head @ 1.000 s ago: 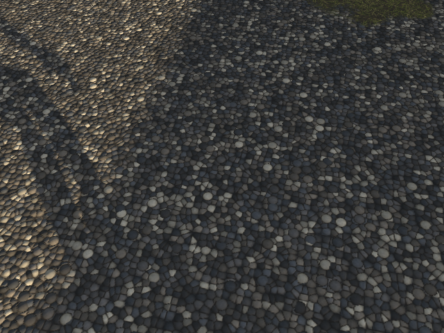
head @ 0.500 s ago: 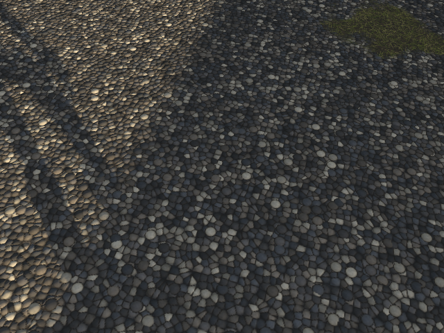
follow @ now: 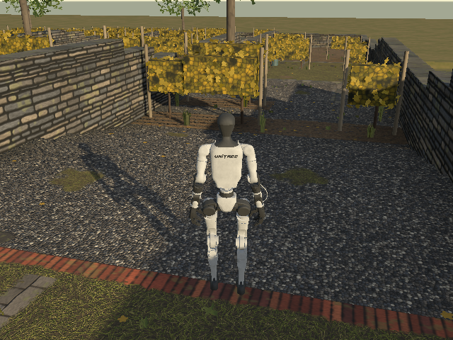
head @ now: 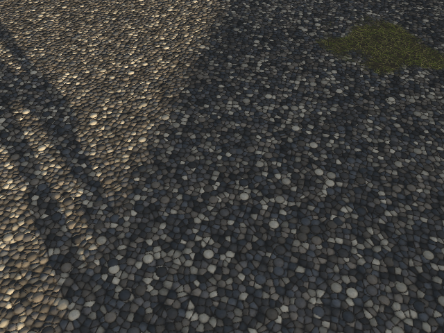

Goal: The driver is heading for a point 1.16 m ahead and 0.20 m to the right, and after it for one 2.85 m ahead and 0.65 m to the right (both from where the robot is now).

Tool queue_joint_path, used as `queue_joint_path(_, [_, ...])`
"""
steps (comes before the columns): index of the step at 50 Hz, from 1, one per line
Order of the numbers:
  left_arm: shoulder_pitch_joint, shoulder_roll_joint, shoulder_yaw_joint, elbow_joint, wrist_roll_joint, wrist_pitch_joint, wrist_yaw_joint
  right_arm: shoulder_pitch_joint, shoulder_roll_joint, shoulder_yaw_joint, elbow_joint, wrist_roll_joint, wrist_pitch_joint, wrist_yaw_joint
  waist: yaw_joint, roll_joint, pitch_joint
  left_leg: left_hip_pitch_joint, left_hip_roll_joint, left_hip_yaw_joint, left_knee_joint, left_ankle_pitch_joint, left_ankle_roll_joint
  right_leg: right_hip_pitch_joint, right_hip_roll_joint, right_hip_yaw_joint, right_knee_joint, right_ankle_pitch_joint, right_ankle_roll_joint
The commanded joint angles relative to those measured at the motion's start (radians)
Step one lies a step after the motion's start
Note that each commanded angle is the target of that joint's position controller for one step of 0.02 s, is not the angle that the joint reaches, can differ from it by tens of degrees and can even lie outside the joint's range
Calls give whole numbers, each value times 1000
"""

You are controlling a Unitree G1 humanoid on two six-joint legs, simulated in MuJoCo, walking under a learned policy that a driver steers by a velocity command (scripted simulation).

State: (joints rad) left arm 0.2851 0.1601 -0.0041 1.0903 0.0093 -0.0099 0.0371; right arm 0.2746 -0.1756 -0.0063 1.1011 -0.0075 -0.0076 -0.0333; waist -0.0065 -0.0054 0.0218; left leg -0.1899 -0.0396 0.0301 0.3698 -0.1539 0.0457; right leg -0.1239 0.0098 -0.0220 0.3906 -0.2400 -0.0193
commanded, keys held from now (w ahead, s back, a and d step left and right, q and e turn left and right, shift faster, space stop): no key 0.26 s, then w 0.74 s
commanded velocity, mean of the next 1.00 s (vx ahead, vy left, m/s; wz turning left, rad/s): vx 0.26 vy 0.00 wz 0.00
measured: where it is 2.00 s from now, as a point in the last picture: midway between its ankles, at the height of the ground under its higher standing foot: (225, 242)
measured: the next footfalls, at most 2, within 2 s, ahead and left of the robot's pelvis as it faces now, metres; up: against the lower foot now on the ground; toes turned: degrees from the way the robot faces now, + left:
right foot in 1.04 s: +0.47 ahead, -0.04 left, +0.00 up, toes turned -5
left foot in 1.58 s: +0.78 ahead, +0.13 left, +0.00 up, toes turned +3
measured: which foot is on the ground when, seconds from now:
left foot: down 0.00-1.00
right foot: down 0.00-0.58, up 0.60-1.00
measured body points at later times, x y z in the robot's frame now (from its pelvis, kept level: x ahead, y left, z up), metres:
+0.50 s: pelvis +0.04 +0.01 -0.01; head +0.03 +0.02 +0.44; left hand -0.03 +0.23 -0.17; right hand +0.04 -0.22 -0.16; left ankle +0.03 +0.09 -0.73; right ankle -0.02 -0.11 -0.74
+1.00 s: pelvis +0.27 +0.03 -0.02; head +0.31 +0.03 +0.43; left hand +0.47 +0.24 -0.14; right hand +0.14 -0.18 -0.16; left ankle +0.08 +0.11 -0.74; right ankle +0.42 -0.05 -0.73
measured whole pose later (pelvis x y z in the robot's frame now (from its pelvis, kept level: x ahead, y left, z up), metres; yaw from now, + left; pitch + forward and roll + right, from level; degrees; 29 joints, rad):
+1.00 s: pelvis +0.27 +0.03 -0.02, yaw +0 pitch +1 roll +0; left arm -0.03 0.17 0.03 0.91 0.02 -0.05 -0.02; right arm 0.52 -0.13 -0.01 1.14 -0.02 -0.11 -0.02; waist -0.06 0.00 0.06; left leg 0.19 -0.06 0.04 0.21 -0.40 0.06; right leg -0.56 0.01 -0.13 0.59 -0.10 -0.11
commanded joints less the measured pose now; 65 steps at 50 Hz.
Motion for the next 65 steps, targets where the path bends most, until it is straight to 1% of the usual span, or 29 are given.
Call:
queue_joint_path(1, [60,80,10,0,0,-5,4,41,-75,-9,-1,0,-5,-5,2,3,36,33,117,-127,-58,59,12,-73,-108,106,-84,80,-32])
queue_joint_path(13, [88,54,2,43,0,-4,9,57,-48,-3,48,0,-1,-10,1,-3,52,36,120,-124,-53,63,9,-73,-103,104,-85,83,-32])
queue_joint_path(15, [110,62,7,51,4,-1,8,65,-52,-6,52,-1,2,-9,4,-4,42,26,92,-112,-43,-120,17,-79,-78,96,-87,-104,-43])
queue_joint_path(17, [114,90,22,37,8,8,4,65,-71,-19,40,-6,11,-3,8,-24,91,-61,57,-97,6,-405,45,-133,-68,124,-80,-396,-81])
queue_joint_path(19, [153,93,29,31,7,9,0,33,-47,-17,11,-11,8,6,32,-52,168,-187,40,-93,74,-472,54,-141,-118,219,-122,-537,-125])
queue_joint_path(21, [222,131,49,49,7,1,2,-26,-3,-10,-30,-24,-12,19,62,-148,174,-301,3,9,253,-284,34,-33,-250,402,-236,-574,-191])
queue_joint_path(22, [219,144,58,49,10,-4,1,-52,-18,-13,-50,-32,-23,25,65,-149,181,-328,33,19,321,-228,31,-26,-307,453,-268,-535,-220])
queue_joint_path(25, [181,150,68,33,16,-23,-6,-53,-45,-27,-87,-22,-51,42,31,-118,167,-316,70,0,326,-274,37,-26,-307,408,-253,-413,-219])
queue_joint_path(28, [90,137,71,3,1,-34,-11,128,-17,-35,-30,-2,-67,42,-68,-68,141,85,-9,71,89,-150,38,-243,-178,217,-116,-280,-154])
queue_joint_path(29, [70,112,64,-11,6,-44,-14,248,-50,-50,5,-6,-72,34,-115,8,105,278,37,-19,30,-171,47,-365,-124,140,33,-201,-126])
queue_joint_path(30, [43,32,42,-55,-2,-58,-27,386,-159,-78,25,-16,-77,22,-160,272,48,421,285,-420,-162,-433,120,-536,19,-29,385,-199,-69])
queue_joint_path(31, [5,90,57,-85,24,-61,-35,456,-182,-85,57,-12,-63,22,-157,286,58,390,412,-661,-244,-493,191,-638,39,-30,614,-308,-71])
queue_joint_path(32, [-32,109,64,-91,38,-59,-44,330,-133,-70,18,-18,-59,20,-89,108,126,292,394,-585,-228,-488,186,-661,-34,27,720,-229,-85])
queue_joint_path(34, [-19,63,57,-82,23,-68,-61,190,-109,-58,-35,-15,-72,23,-20,35,130,189,321,-418,-253,-302,151,-603,-84,44,708,-62,-78])
queue_joint_path(36, [-11,68,62,-78,29,-57,-69,185,-73,-42,-32,-10,-89,19,4,51,106,183,265,-292,-259,-93,129,-565,-91,18,671,3,-52])
queue_joint_path(40, [-129,64,62,-128,24,-36,-70,278,-66,-27,4,-8,-101,14,-3,75,99,219,227,-152,-223,312,128,-617,-68,-46,598,67,-24])
queue_joint_path(43, [-283,46,47,-191,14,-34,-72,282,-65,-19,4,-10,-102,14,-23,89,128,168,197,-92,-229,419,122,-558,-41,-90,397,141,-20])
queue_joint_path(46, [-350,54,41,-225,5,-33,-69,300,-85,-20,14,-9,-106,9,-31,108,132,174,212,-70,-228,530,118,-447,-10,-124,244,183,-50])
queue_joint_path(49, [-248,100,59,-210,6,-42,-51,264,-118,-28,13,-11,-110,5,35,110,60,252,236,-40,-70,878,102,-286,42,-128,199,135,-112])
queue_joint_path(51, [28,142,86,-121,9,-57,-36,230,-141,-36,7,-9,-101,4,153,92,-79,228,214,-12,261,899,84,-3,64,-113,109,142,-152])
queue_joint_path(52, [176,202,108,-86,32,-62,-26,235,-117,-30,-10,-4,-100,11,199,36,-168,52,174,7,527,603,77,222,-88,51,85,8,-191])
queue_joint_path(53, [223,292,128,-90,54,-61,-30,356,14,-11,-28,22,-94,26,121,-181,-290,-293,-9,35,949,-246,41,477,-409,572,14,-90,-341])
queue_joint_path(54, [148,259,124,-93,10,-48,-42,293,-86,-38,-31,7,-90,29,119,-87,-274,-413,-22,-86,1066,-311,58,405,-402,759,-145,-251,-364])
queue_joint_path(55, [17,203,107,-115,-3,-50,-43,177,-105,-46,-76,-3,-90,30,72,-55,-91,-476,49,-88,1034,-209,67,245,-375,587,-178,-301,-322])
queue_joint_path(56, [-39,137,91,-123,-2,-61,-47,116,-100,-46,-92,-10,-95,33,53,6,-14,-444,83,-85,970,-142,68,106,-334,478,-214,-189,-289])
queue_joint_path(58, [-28,71,67,-92,5,-80,-39,133,-57,-46,-86,-29,-75,39,-14,11,28,-325,123,-86,868,-116,51,-56,-254,303,-237,22,-230])
queue_joint_path(60, [28,77,62,-67,7,-96,-34,144,-25,-43,-86,-35,-54,47,-34,-4,29,-297,129,-67,806,-114,33,-87,-226,223,-244,150,-220])
queue_joint_path(63, [86,121,66,-55,6,-103,-33,22,-42,-45,-136,-36,-35,55,-28,-23,65,-393,154,-33,694,-33,6,-78,-204,154,-281,189,-215])
queue_joint_path(65, [124,121,61,-53,4,-101,-35,-85,-54,-45,-175,-30,-33,59,-4,-27,86,-452,161,-11,584,45,-11,-43,-187,124,-295,238,-203])
Velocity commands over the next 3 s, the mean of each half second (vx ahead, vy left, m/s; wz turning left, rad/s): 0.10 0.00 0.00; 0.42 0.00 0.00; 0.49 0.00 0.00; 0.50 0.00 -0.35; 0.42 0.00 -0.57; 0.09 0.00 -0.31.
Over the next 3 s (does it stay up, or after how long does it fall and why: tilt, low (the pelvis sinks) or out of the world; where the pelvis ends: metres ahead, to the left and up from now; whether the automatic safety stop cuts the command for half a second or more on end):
stays up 1.17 -0.08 -0.01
